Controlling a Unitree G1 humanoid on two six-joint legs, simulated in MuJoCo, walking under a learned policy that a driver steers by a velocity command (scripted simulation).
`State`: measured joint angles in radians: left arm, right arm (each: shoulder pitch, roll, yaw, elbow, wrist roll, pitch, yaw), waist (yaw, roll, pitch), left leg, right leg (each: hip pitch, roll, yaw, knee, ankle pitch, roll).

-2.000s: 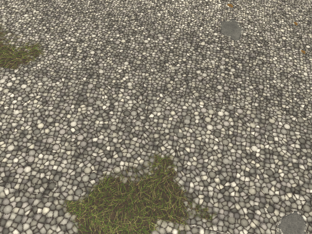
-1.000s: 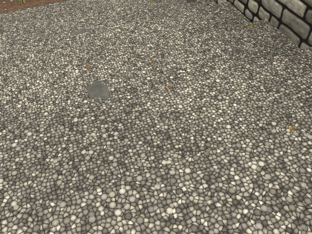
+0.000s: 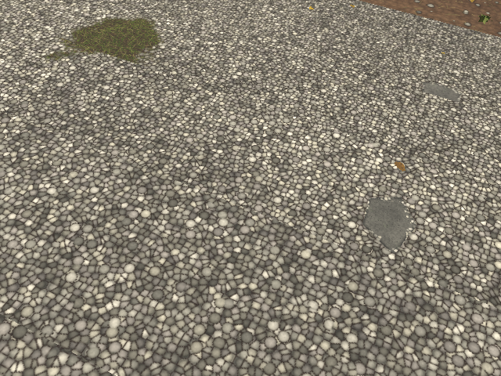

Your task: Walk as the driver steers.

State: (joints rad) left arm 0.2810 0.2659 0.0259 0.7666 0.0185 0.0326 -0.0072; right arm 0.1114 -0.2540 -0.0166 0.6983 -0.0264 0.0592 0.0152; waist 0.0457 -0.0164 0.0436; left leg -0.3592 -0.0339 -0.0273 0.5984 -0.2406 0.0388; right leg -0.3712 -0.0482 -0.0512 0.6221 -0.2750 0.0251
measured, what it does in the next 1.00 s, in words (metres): steps on the spot: right foot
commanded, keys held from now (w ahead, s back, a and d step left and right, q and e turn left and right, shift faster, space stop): shift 1.00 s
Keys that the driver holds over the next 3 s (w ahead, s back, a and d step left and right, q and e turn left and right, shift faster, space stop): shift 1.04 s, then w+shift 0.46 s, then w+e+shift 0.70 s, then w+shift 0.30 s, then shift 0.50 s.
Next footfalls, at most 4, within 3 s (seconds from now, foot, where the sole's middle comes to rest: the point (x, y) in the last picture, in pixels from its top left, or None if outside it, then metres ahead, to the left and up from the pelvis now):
0.22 right None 0.06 -0.12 -0.76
1.34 left None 0.17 0.12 -0.76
1.94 right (278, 345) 0.64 -0.06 -0.92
2.26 left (264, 235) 1.04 -0.01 -0.92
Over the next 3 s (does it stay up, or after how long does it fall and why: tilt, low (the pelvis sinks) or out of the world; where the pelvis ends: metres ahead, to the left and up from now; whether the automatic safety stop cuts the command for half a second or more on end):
stays up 1.31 -0.35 -0.33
